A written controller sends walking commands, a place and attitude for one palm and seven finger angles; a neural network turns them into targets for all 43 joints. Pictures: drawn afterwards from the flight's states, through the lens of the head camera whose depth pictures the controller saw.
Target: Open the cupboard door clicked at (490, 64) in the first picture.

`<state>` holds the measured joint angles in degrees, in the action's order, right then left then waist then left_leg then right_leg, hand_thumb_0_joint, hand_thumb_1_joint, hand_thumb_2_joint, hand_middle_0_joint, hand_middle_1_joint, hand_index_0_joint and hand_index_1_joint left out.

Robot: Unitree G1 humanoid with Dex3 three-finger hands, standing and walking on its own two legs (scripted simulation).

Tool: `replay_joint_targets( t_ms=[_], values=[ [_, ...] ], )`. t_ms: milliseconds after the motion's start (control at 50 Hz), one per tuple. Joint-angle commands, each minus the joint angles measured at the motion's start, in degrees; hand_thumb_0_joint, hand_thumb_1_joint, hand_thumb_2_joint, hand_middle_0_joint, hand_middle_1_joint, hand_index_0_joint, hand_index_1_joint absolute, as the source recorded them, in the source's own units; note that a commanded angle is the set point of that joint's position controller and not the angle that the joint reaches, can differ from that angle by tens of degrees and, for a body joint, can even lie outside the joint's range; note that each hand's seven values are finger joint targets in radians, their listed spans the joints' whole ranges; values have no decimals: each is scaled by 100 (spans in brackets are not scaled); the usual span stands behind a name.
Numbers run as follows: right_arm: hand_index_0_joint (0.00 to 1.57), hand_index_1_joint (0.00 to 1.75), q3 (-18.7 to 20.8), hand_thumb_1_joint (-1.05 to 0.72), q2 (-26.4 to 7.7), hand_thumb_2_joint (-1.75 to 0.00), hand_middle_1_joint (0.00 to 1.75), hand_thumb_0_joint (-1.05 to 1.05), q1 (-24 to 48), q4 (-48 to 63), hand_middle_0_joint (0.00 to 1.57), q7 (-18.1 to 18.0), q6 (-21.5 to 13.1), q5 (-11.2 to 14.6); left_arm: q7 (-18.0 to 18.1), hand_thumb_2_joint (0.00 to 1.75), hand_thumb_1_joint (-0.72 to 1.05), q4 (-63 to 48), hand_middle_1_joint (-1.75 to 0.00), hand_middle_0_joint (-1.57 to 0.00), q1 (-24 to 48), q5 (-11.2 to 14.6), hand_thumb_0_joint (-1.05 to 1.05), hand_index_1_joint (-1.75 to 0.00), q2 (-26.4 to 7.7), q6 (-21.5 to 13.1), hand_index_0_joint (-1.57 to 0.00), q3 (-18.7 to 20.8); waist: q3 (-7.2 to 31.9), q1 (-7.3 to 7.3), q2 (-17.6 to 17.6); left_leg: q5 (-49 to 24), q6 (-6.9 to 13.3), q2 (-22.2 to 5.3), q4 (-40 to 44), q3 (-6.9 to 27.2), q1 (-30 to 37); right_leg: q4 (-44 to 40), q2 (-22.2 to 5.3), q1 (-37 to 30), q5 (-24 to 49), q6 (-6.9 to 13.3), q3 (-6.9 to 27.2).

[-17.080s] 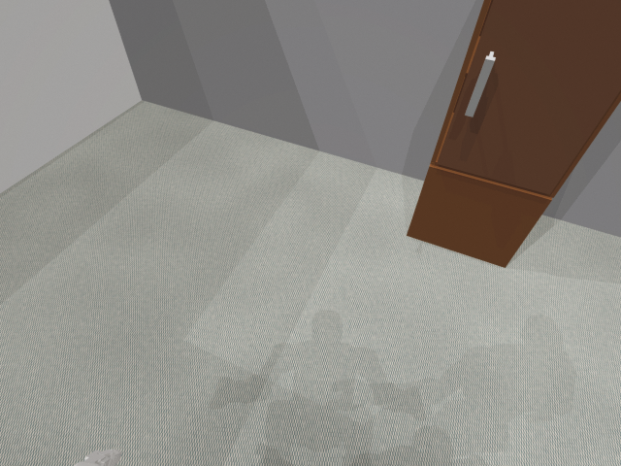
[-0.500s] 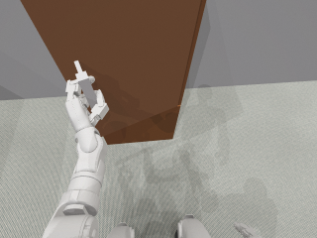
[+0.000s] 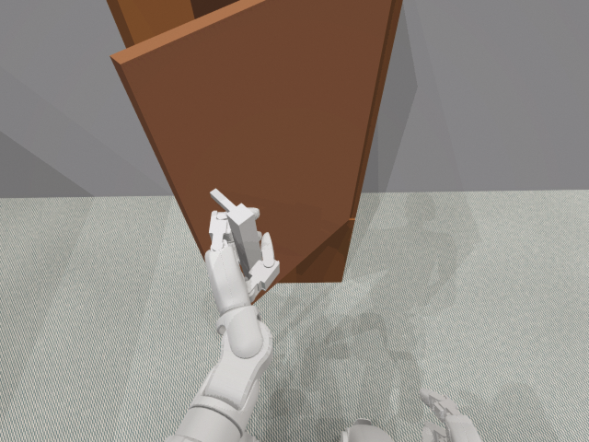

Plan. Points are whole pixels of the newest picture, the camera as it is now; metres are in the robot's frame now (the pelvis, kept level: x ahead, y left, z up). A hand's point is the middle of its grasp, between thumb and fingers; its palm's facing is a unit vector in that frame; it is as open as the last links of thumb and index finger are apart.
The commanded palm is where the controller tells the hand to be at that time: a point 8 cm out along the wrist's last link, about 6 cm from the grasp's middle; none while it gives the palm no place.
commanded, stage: open thumb and fingers to let go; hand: left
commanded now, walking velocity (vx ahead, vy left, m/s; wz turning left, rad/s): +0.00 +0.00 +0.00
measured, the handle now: (238, 239) +0.39 +0.10 +0.03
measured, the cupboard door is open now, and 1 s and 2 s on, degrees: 44 44 45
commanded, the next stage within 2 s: slide the hand sideways off the handle in 0.86 s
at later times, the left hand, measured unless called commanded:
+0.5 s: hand (264, 258) +0.35 +0.06 +0.04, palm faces +0.43 -0.90 -0.03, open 11.5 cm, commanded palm +0.30 +0.10 +0.03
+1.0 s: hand (268, 261) +0.35 +0.05 +0.04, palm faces +0.39 -0.92 -0.04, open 15.0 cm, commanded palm +0.31 +0.09 +0.03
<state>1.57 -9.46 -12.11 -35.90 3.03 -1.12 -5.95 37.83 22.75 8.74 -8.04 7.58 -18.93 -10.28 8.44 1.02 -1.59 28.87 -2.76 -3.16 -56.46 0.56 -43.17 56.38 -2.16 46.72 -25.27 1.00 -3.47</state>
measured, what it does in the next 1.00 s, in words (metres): stands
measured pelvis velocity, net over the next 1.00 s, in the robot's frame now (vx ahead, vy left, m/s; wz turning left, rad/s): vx -0.03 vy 0.01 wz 0.01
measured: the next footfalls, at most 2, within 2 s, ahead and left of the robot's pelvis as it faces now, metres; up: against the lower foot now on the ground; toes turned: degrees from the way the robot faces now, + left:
none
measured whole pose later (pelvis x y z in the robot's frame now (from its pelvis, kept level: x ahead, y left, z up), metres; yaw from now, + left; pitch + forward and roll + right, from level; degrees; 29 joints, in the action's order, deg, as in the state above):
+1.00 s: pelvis -0.03 +0.01 -0.01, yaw +0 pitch +16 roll +0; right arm 1.1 -9.6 -10.5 -39.0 0.6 -3.0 -7.1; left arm 40.4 34.7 20.2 -8.7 9.1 -21.0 -4.9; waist 8.1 2.0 -1.5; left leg 27.4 -2.0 -2.1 -59.7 0.4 -48.2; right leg 59.2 -3.1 51.5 -23.6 0.5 -2.8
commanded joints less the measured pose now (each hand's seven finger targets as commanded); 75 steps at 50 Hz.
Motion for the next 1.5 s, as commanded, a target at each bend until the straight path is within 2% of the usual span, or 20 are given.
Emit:
replay_joint_targets(
  t_ms=[0, 20, 180, 280, 340, 420, 460, 820, 940, 960, 980, 1020, 1080, 1100, 1120, 1160, 1200, 1300, 1360, 1480],
  values=[
    [20, 30, 111, -90, -552, -90, 30, 0, 407, 649, 20, -138, -295, 18, 200, 90, 90, -991, -135, -40, 1483, -123, 0, -135, 475, -186, -40, 145, 1556, 37, 677, -1579, 197, 388, 533, -174, 291, -862, 111, -1614, 1727, 78, 91],
    [20, 30, 91, -90, -568, -90, 30, 0, 430, 541, 20, -193, -278, -9, 279, 90, 90, -804, -135, -40, 1993, -106, 0, -135, 255, -192, -40, 373, 1455, 133, 728, -1409, 217, 401, 482, -175, 190, -920, 66, -1483, 1523, 35, 167],
    [20, 30, 116, -90, -529, -90, 30, 0, 413, 490, 20, -290, -289, -74, 193, 66, 34, -362, -129, -36, 2121, -58, 0, -129, 108, -439, -36, 655, 1839, 85, 892, -1225, 235, 466, 340, -204, -69, -947, -44, -1765, 1519, -64, 434],
    [20, 30, 157, -90, -562, -90, 30, 0, 365, 495, 20, -302, -280, -60, 73, 51, -1, -368, -125, -33, 2293, -57, 0, -125, 66, -603, -33, 621, 1921, 167, 888, -1180, 251, 450, 281, -206, -132, -904, -46, -1725, 1512, -68, 464],
    [20, 30, 166, -90, -557, -90, 30, 0, 340, 482, 20, -305, -284, -54, 65, 42, -22, -395, -123, -32, 2499, -33, 0, -123, 143, -658, -32, 539, 1892, 188, 595, -1166, 255, 443, 311, -210, -29, -874, -10, -1565, 1370, -28, 389],
    [20, 30, 182, -90, -598, -90, 30, 0, 288, 474, 20, -323, -289, -54, 119, 30, -50, -324, -120, -30, 2619, -42, 0, -120, 57, -651, -30, 601, 1944, 206, 700, -1128, 262, 432, 339, -204, -58, -862, 13, -1531, 1240, -24, 350],
    [20, 30, 183, -90, -602, -90, 30, 0, 238, 466, 20, -297, -302, -59, 152, 30, -50, -259, -120, -30, 2563, -57, 0, -120, 179, -628, -30, 529, 1910, 203, 695, -1149, 260, 434, 369, -210, -12, -854, 42, -1484, 1234, -6, 286],
    [20, 30, 148, -90, -599, -90, 30, 0, 233, 394, 20, -273, -406, -112, 456, 30, -50, 28, -30, -15, 2985, -193, 0, -30, 318, -521, -15, 538, 1849, 213, 610, -982, 242, 382, 466, -178, 21, -755, 134, -1100, 797, 52, 75],
    [20, 30, 129, -90, -592, -90, 30, 0, 279, 352, 20, -271, -427, -119, 500, 30, -50, 142, -30, -15, 3101, -190, 0, -30, 393, -514, -15, 511, 1755, 223, 606, -881, 232, 385, 473, -145, 26, -726, 141, -963, 633, 61, 32],
    [20, 30, 170, -90, -759, -90, 30, 0, -56, 210, 20, -310, -358, -83, -646, 30, -50, 15, -30, -15, 2952, -835, 0, -30, 4, -709, -15, -716, 1647, 686, 937, -926, 339, 372, 291, -155, 185, -658, 98, -890, 1108, 49, 177],
    [20, 30, 202, -90, -776, -90, 30, 0, -132, 395, 20, -347, -378, -12, -1236, 30, -50, -267, -30, -15, 3211, -628, 0, -30, -428, -973, -15, -287, 1948, 545, 789, -1050, 367, 411, 252, -145, 103, -571, 31, -1137, 1403, 74, 221],
    [20, 30, 187, -90, -782, -90, 30, 0, -112, 544, 20, -367, -392, 94, -2179, 30, -50, -772, -30, -15, 3216, -336, 0, -30, -551, -1296, -15, -447, 2274, 453, 166, -1225, 361, 417, 255, -161, 434, -435, 15, -1234, 1671, 106, 266],
    [20, 30, 99, -90, -816, -90, 30, 0, -47, 755, 20, -409, -440, 360, -3188, 30, -50, -563, -30, -15, 3021, 699, 0, -30, -297, -1187, -15, -420, 1729, 477, 213, -860, 340, 419, 435, -97, 478, -631, 97, -1074, 1166, 87, 173],
    [20, 30, 79, -90, -833, -90, 30, 0, -21, 818, 20, -415, -467, 431, -3278, 30, -50, -634, -30, -15, 2960, 1029, 0, -30, -209, -1098, -15, -300, 1681, 406, 121, -832, 312, 421, 540, -60, 580, -660, 128, -1022, 983, 110, 107],
    [20, 30, 75, -90, -855, -90, 30, 0, -49, 833, 20, -412, -479, 463, -3272, 30, -50, -487, -30, -15, 2647, 1247, 0, -30, -171, -1001, -15, -143, 1601, 342, 435, -861, 292, 402, 612, -20, 564, -649, 152, -1024, 932, 89, 14],
    [20, 30, 67, -90, -892, -90, 30, 0, -48, 947, 20, -348, -492, 480, -3137, 30, -50, -557, -30, -15, 2253, 1387, 0, -30, -166, -872, -15, 8, 1532, 204, 531, -900, 277, 414, 676, -25, 488, -650, 154, -1071, 875, 69, -27],
    [20, 30, 76, -90, -938, -90, 30, 0, -69, 1004, 20, -289, -479, 436, -2945, 30, -50, -658, -30, -15, 2027, 1186, 0, -30, -480, -902, -15, 228, 1528, 83, 583, -956, 268, 420, 675, -3, 356, -542, 139, -1080, 863, 90, -31],
    [20, 30, 141, -90, -932, -90, 30, 0, -94, 1155, 20, -136, -397, 353, -2727, 30, -50, -1029, -30, -15, 1451, 656, 0, -30, -646, -1073, -15, 183, 1609, 21, 574, -1101, 282, 405, 537, -63, 247, -379, 124, -1068, 1051, 114, 34],
    [20, 30, 129, -90, -906, -90, 30, 0, -9, 1256, 20, -129, -352, 371, -2792, 30, -50, -1305, -30, -15, 1162, 661, 0, -30, -662, -1021, -15, 146, 1579, -5, 371, -1039, 279, 412, 533, -131, 245, -407, 120, -1109, 1063, 113, 76],
    [20, 30, 86, -90, -872, -90, 30, 0, 108, 1390, 20, -227, -353, 422, -2931, 30, -50, -1969, -30, -15, 459, 889, 0, -30, -866, -905, -15, 316, 1534, -79, 539, -969, 294, 424, 534, -130, 195, -487, 119, -1344, 1048, 78, 126]
  ],
)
